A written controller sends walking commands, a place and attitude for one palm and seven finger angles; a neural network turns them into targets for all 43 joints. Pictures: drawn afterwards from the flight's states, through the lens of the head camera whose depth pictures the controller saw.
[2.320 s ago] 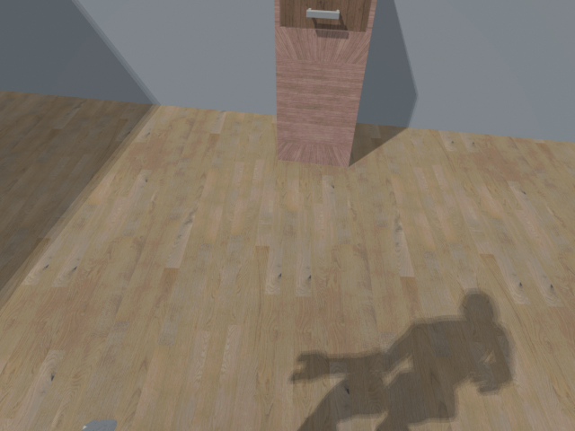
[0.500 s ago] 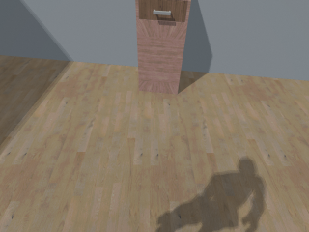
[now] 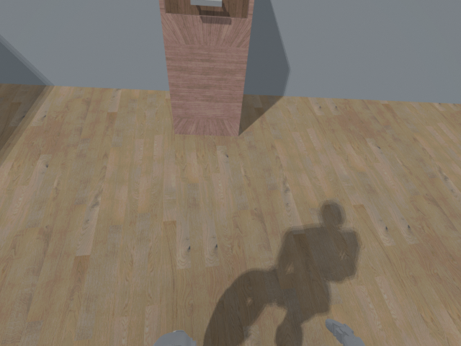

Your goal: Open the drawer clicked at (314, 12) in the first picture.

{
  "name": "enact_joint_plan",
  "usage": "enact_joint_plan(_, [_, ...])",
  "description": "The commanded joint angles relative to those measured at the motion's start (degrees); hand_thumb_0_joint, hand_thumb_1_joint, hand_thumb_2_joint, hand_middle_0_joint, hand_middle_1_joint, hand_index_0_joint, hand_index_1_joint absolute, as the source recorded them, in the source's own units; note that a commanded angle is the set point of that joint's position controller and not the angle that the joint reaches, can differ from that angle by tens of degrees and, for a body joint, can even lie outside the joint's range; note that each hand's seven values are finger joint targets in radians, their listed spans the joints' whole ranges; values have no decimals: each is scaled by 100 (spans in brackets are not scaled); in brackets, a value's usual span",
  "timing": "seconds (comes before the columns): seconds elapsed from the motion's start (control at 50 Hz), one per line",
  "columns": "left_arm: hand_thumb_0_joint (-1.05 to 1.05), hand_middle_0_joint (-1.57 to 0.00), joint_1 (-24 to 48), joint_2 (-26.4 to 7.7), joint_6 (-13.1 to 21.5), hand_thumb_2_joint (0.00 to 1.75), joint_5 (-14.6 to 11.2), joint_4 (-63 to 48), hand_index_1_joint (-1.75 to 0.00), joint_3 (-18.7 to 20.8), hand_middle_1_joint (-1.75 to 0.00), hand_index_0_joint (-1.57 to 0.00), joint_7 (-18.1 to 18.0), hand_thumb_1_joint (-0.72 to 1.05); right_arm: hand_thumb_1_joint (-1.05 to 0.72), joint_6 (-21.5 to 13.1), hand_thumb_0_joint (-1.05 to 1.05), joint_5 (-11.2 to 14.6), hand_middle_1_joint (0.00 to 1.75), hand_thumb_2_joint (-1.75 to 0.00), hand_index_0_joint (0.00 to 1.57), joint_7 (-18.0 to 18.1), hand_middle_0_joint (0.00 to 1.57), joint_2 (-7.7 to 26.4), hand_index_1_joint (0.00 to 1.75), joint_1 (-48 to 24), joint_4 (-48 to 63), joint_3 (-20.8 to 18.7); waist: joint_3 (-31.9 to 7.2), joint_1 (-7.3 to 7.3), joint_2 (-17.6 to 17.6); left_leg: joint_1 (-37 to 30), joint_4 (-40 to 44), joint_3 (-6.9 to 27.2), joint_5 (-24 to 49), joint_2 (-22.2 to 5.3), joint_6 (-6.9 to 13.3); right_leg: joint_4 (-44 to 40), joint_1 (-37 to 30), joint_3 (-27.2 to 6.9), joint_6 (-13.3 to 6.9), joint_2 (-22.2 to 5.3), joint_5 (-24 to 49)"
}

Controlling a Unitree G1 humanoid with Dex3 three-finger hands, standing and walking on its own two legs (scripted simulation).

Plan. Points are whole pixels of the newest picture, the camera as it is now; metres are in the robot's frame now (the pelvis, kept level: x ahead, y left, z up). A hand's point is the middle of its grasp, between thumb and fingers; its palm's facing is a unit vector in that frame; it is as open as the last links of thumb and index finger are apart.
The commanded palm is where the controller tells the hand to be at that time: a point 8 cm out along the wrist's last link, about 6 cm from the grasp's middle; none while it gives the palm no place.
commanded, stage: walk to a spot facing it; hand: left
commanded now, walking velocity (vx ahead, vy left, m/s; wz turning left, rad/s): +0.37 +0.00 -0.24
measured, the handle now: (206, 0) +1.34 +0.22 +0.04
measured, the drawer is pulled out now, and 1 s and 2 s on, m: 0.00 0.00 0.00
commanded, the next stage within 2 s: turn to face it in 0.98 s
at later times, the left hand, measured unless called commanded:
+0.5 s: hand (178, 258) +0.31 +0.14 -0.14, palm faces -0.11 -0.97 -0.20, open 7.3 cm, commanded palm none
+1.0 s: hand (187, 189) +0.51 +0.16 -0.14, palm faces -0.19 -0.97 -0.15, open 7.3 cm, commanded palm none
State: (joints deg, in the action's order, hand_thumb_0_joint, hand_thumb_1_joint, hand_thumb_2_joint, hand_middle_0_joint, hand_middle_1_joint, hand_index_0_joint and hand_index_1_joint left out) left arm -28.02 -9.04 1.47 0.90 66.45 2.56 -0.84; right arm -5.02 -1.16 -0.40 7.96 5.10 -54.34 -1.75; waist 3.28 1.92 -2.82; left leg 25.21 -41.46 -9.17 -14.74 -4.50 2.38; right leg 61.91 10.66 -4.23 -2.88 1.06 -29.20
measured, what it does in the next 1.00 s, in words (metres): walks ahead: right foot, then left foot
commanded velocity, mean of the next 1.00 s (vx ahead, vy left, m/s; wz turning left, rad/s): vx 0.35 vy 0.00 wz -0.27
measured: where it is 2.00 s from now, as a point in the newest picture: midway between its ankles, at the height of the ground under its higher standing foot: (253, 259)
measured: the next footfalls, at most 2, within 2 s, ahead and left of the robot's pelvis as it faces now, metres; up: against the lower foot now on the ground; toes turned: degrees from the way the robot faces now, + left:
right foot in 0.38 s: +0.26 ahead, -0.15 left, +0.00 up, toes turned -14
left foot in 0.72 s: +0.45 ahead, +0.09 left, +0.00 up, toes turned +3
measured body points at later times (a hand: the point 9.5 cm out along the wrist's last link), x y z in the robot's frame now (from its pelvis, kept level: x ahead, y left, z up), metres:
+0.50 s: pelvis +0.20 -0.03 +0.02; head +0.22 -0.04 +0.47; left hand +0.31 +0.19 -0.12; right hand +0.13 -0.26 -0.14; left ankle +0.15 +0.10 -0.63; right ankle +0.22 -0.14 -0.71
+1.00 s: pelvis +0.43 -0.01 +0.03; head +0.44 +0.00 +0.48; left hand +0.52 +0.21 -0.13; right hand +0.36 -0.22 -0.11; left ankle +0.41 +0.09 -0.71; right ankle +0.44 -0.16 -0.63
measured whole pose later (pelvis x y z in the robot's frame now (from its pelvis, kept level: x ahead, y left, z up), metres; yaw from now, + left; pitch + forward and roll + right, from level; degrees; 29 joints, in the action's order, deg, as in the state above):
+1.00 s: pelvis +0.43 -0.01 +0.03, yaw -14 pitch -1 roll +0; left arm -13.7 -10.6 -0.6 1.8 60.2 4.3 1.1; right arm -4.7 -1.4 1.1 7.1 20.1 -62.3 -2.1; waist 1.5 0.4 -2.0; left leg 4.1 -22.0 -17.1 -16.1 -5.2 0.4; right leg 60.6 32.7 4.5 0.4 -6.0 -13.0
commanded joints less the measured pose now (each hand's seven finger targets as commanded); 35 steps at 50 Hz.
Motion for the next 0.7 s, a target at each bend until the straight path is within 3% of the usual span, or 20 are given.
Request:
enact_joint_plan(0.0, [0, -20, 474, -213, 109, 90, 104, -798, -30, 86, -30, -20, 131, 90, -90, 65, 0, -46, 30, -90, 20, 142, 20, 731, 30, 1296, -336, -194, 345, -321, 854, -944, 3090, 2592, -1717, -1850, 694, 1597, 2500, 193, -6, -641, 760])
enact_joint_plan(0.02, [0, -20, 404, -138, 38, 90, 123, -783, -30, 90, -30, -20, 157, 90, -90, 22, 0, -49, 30, -90, 20, 147, 20, 625, 30, 1238, -355, -167, 316, -192, 749, -638, 3069, 2019, -1300, -1645, 580, 1290, 2234, 252, 22, -700, 855])
enact_joint_plan(0.04, [0, -20, 286, -63, -40, 90, 120, -783, -30, 90, -30, -20, 174, 90, -90, -5, 0, -37, 30, -90, 20, 147, 20, 636, 30, 1125, -350, -163, 257, -42, 901, -392, 3093, 1477, -1007, -1484, 506, 988, 2012, 350, 68, -744, 987])
enact_joint_plan(0.1, [0, -20, 432, -36, -150, 90, 125, -952, -30, 135, -30, -20, 213, 90, -90, -42, 0, -51, 30, -90, 20, 132, 20, 663, 30, 1074, -297, -245, 245, 68, 928, -312, 3304, 890, -665, -1350, 552, 127, 1917, 516, 191, -867, 1445])
enact_joint_plan(0.18, [0, -20, 1369, -199, -113, 90, 112, -1314, -30, 145, -30, -20, 278, 90, -90, -28, 0, -58, 30, -90, 20, 101, 20, 912, 30, 1370, -408, -282, 267, -150, 786, -1012, 3299, 616, -236, -1393, 605, -1548, 1791, 766, 282, -881, 1706])
enact_joint_plan(0.24, [0, -20, 1823, -283, -69, 90, 108, -1444, -30, 150, -30, -20, 290, 90, -90, 30, 0, -78, 30, -90, 20, 80, 20, 1028, 30, 1579, -500, -296, 277, -280, 741, -1363, 3068, 511, -91, -1472, 571, -2213, 1499, 948, 275, -722, 1652])
enact_joint_plan(0.28, [0, -20, 1844, -338, -31, 90, 113, -1434, -30, 163, -30, -20, 286, 90, -90, 74, 0, -98, 30, -90, 20, 76, 20, 1070, 30, 1626, -537, -297, 256, -241, 663, -1434, 2716, 447, 70, -1454, 477, -2631, 1064, 1094, 227, -577, 1603])
enact_joint_plan(0.32, [0, -20, 1030, -583, 45, 90, 131, -1134, -30, 217, -30, -20, 259, 90, -90, 111, 0, -67, 30, -90, 20, 65, 20, 1035, 30, 1596, -582, -259, -179, 168, 306, -1339, 1267, -69, 1018, -1007, 164, -3301, -243, 1309, 53, -251, 1680])
enact_joint_plan(0.34, [0, -20, 308, -987, 121, 90, 141, -899, -30, 302, -30, -20, 208, 90, -90, 99, 0, -3, 30, -90, 20, 15, 20, 883, 30, 1616, -534, -208, -631, 469, -337, -453, -288, -512, 1019, -662, -72, -3628, -1476, 321, -329, -998, 1099])
enact_joint_plan(0.36, [0, -20, -325, -1673, 168, 90, 96, -767, -30, 457, -30, -20, 120, 90, -90, 71, 0, 43, 30, -90, 20, -29, 20, 523, 30, 1549, -275, -112, -929, 584, -1659, 1175, -2109, -533, -1517, 70, -309, -4462, -2455, -2209, -1010, -2506, 1153])
enact_joint_plan(0.38, [0, -20, -312, -1732, 160, 90, 2, -734, -30, 459, -30, -20, 69, 90, -90, 79, 0, 35, 30, -90, 20, 0, 20, 794, 30, 1110, -174, -161, -928, 652, -1123, 1508, -2880, 281, -1696, -127, -218, -4792, -2139, -2589, -1224, -2679, 930])
enact_joint_plan(0.4, [0, -20, 110, -1541, 160, 90, 25, -818, -30, 400, -30, -20, 52, 90, -90, 77, 0, 24, 30, -90, 20, -4, 20, 755, 30, 770, -142, -191, -503, 536, -660, 1781, -3228, 555, -1246, -302, -208, -4863, -1648, -2304, -1178, -2537, 659])
enact_joint_plan(0.42, [0, -20, 512, -1304, 175, 90, 32, -910, -30, 324, -30, -20, 30, 90, -90, 92, 0, 0, 30, -90, 20, -5, 20, 751, 30, 749, -156, -180, -228, 309, -229, 1721, -3088, 738, -851, -496, -226, -4921, -1133, -1806, -1040, -2395, 686])
enact_joint_plan(0.44, [0, -20, 840, -1092, 200, 90, 40, -967, -30, 248, -30, -20, 19, 90, -90, 142, 0, -29, 30, -90, 20, -13, 20, 674, 30, 892, -241, -180, -146, 70, -56, 1361, -2768, 755, -595, -606, -282, -4954, -615, -1173, -856, -2161, 1062])
enact_joint_plan(0.48, [0, -20, 1097, -914, 245, 90, 75, -954, -30, 192, -30, -20, 7, 90, -90, 244, 0, -44, 30, -90, 20, -27, 20, 509, 30, 1283, -380, -166, -97, -232, -198, 734, -2038, 564, -511, -609, -388, -4972, 13, -365, -693, -1854, 1709])
enact_joint_plan(0.5, [0, -20, 1171, -914, 253, 90, 86, -921, -30, 199, -30, -20, 6, 90, -90, 278, 0, -35, 30, -90, 20, -38, 20, 429, 30, 1369, -386, -166, -58, -312, -329, 532, -1579, 501, -506, -604, -434, -4993, 198, -140, -675, -1781, 1752])
enact_joint_plan(0.54, [0, -20, 1114, -933, 257, 90, 75, -843, -30, 197, -30, -20, 36, 90, -90, 287, 0, -20, 30, -90, 20, -89, 20, 339, 30, 1220, -315, -151, 65, -275, -377, 186, -730, 338, -232, -503, -457, -5071, 478, 9, -640, -1607, 1446])
enact_joint_plan(0.62, [0, -20, 911, -1042, 240, 90, 56, -660, -30, 224, -30, -20, 79, 90, -90, 176, 0, -7, 30, -90, 20, -132, 20, 370, 30, 993, -213, -170, 79, -209, -429, -345, 328, 7, 117, -222, -399, -4827, 273, 48, -529, -1474, 1280])
enact_joint_plan(0.66, [0, -20, 930, -1017, 201, 90, 43, -604, -30, 227, -30, -20, 89, 90, -90, 139, 0, -5, 30, -90, 20, -108, 20, 512, 30, 1235, -308, -198, 83, -378, -217, -1103, 842, -149, 285, -107, -386, -4491, 528, 152, -400, -1333, 1136])
enact_joint_plan(0.68, [0, -20, 978, -920, 185, 90, 36, -625, -30, 225, -30, -20, 93, 90, -90, 100, 0, -18, 30, -90, 20, -65, 20, 667, 30, 1683, -445, -230, 5, -609, 104, -1847, 1161, -95, 180, -102, -360, -3824, 838, 317, -297, -1125, 1365])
